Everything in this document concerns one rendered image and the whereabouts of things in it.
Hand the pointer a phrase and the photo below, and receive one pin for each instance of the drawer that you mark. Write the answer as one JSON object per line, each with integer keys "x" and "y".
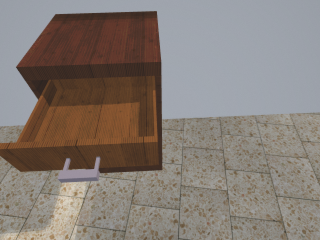
{"x": 114, "y": 118}

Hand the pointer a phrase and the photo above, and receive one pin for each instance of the handle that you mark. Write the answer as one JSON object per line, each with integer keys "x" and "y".
{"x": 81, "y": 175}

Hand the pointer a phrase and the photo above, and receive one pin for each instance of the cabinet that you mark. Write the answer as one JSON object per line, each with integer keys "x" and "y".
{"x": 98, "y": 45}

